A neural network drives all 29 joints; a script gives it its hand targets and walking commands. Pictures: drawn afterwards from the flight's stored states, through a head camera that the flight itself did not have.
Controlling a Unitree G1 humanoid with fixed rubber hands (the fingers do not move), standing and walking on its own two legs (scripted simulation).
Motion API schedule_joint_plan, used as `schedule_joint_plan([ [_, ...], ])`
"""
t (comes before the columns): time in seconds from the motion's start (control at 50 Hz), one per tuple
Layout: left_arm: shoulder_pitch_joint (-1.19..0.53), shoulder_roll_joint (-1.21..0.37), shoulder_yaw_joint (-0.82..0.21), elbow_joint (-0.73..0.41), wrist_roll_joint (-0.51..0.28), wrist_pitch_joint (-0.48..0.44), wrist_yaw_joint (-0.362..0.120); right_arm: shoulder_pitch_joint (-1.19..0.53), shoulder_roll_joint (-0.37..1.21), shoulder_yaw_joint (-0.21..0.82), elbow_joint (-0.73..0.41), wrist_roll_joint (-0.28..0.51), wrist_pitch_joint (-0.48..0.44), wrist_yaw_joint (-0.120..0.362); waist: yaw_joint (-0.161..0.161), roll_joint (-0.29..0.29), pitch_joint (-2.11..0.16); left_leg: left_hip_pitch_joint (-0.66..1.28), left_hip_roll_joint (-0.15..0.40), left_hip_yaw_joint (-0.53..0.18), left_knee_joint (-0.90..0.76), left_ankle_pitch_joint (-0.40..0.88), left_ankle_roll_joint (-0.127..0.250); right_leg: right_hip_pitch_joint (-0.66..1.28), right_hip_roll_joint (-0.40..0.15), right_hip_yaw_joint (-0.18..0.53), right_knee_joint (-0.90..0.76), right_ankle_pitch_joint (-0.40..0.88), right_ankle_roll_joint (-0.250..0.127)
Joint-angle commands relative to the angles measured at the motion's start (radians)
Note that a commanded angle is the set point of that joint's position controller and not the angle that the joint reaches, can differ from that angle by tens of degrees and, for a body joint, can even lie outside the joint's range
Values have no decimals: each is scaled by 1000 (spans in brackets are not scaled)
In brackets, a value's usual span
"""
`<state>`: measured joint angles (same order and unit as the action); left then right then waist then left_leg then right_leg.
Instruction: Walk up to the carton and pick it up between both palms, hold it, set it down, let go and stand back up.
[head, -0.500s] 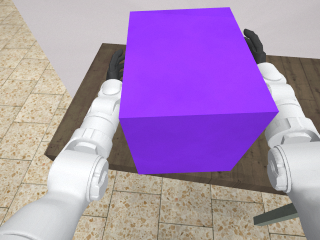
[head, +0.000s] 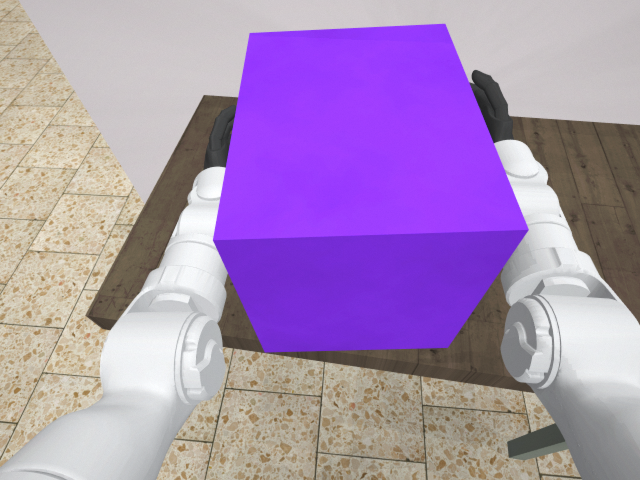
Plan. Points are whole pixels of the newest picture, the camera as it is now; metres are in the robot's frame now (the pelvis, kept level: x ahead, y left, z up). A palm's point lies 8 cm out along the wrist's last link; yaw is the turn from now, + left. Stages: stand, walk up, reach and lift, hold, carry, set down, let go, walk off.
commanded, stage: reach and lift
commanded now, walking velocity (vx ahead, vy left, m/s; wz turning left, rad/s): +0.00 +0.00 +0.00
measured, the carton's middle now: (351, 194) +0.43 -0.03 +0.12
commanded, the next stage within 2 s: none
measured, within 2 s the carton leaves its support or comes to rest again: leaves its support in 0.66 s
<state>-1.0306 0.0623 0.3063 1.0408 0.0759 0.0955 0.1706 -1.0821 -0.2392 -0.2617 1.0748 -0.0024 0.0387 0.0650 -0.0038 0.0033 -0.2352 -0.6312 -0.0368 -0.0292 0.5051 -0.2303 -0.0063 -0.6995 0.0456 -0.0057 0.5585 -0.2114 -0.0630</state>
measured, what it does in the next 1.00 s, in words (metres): stands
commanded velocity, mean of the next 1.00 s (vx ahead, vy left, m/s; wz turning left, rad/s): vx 0.00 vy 0.00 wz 0.00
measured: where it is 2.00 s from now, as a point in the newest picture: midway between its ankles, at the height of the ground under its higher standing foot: outside the picture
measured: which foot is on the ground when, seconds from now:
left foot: down 0.00-1.00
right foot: down 0.00-1.00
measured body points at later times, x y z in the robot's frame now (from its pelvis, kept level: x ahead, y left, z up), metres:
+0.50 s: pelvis +0.01 -0.01 +0.01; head +0.05 -0.02 +0.45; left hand +0.46 +0.13 +0.12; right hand +0.47 -0.20 +0.15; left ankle -0.01 +0.13 -0.73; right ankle +0.01 -0.07 -0.73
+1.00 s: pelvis -0.01 -0.01 +0.01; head +0.02 -0.02 +0.46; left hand +0.44 +0.14 +0.13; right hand +0.45 -0.19 +0.16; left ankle -0.01 +0.13 -0.73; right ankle +0.01 -0.07 -0.73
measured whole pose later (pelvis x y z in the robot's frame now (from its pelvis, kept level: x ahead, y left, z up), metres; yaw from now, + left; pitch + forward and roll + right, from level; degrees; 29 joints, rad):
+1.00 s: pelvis -0.01 -0.01 +0.01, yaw +0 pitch +12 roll +3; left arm -0.89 0.02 0.40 0.97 0.16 0.00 0.09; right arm -0.96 -0.15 -0.41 1.12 -0.20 -0.20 0.10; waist 0.00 -0.04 -0.17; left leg -0.46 -0.04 -0.03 0.45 -0.21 -0.02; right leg -0.55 0.04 -0.01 0.55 -0.21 -0.06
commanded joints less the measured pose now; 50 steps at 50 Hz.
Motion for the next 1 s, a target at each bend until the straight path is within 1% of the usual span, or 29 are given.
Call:
schedule_joint_plan([
  [0.0,-597,-453,-35,-250,149,-98,-136,-426,543,-28,-139,-266,-78,147,-20,-129,-671,105,16,60,-144,257,-15,939,-106,17,-7,880,142],
  [0.04,-600,-436,-16,-244,153,-93,-144,-421,528,-64,-130,-296,-88,149,-25,-144,-608,86,16,63,-161,221,-7,956,-112,17,-14,870,150],
  [0.08,-607,-417,-9,-256,149,-92,-146,-420,524,-83,-127,-318,-94,146,-30,-156,-567,81,14,68,-175,183,-2,958,-121,21,-30,829,158],
  [0.16,-587,-394,-3,-259,143,-89,-149,-418,554,-71,-161,-322,-108,135,-21,-171,-552,66,8,81,-192,153,12,988,-141,37,-46,844,176],
  [0.22,-588,-392,-5,-261,140,-94,-149,-425,585,-65,-173,-326,-117,126,-21,-177,-568,54,7,83,-202,142,20,1005,-152,45,-43,869,188],
  [0.32,-601,-398,-15,-268,134,-103,-147,-438,597,-66,-170,-323,-134,119,-24,-167,-572,65,13,85,-206,151,22,1004,-149,36,-41,883,190],
  [0.38,-631,-420,-41,-298,128,-120,-141,-460,606,-56,-177,-318,-163,116,-27,-152,-619,72,15,84,-198,183,18,1007,-141,24,-26,926,188],
  [0.48,-672,-461,-86,-326,118,-149,-132,-491,614,-35,-159,-311,-215,110,-34,-128,-692,95,16,84,-176,236,8,999,-129,4,-9,988,181],
  [0.56,-684,-489,-111,-328,116,-167,-134,-510,628,-5,-141,-308,-253,105,-36,-128,-728,105,16,82,-167,264,6,990,-124,-7,-2,1023,181],
  [0.62,-675,-506,-127,-313,114,-176,-136,-503,626,6,-104,-310,-276,105,-37,-119,-730,105,17,83,-163,266,2,975,-120,-12,-6,1011,176],
  [0.76,-677,-525,-160,-285,103,-201,-134,-498,624,10,-46,-323,-316,109,-37,-94,-715,104,19,93,-161,248,-6,925,-113,-15,-29,909,163],
  [0.88,-680,-526,-169,-254,95,-223,-138,-498,630,11,-13,-340,-348,108,-30,-94,-711,90,21,102,-163,223,-9,897,-109,-15,-45,828,155],
  [0.92,-695,-526,-178,-247,87,-231,-139,-500,636,10,-1,-345,-357,106,-33,-93,-722,76,20,104,-165,208,-9,893,-109,-12,-47,796,154],
  [0.98,-703,-520,-185,-246,73,-245,-141,-496,648,20,18,-344,-369,100,-29,-91,-721,61,20,109,-170,193,-10,890,-108,-8,-52,750,152],
])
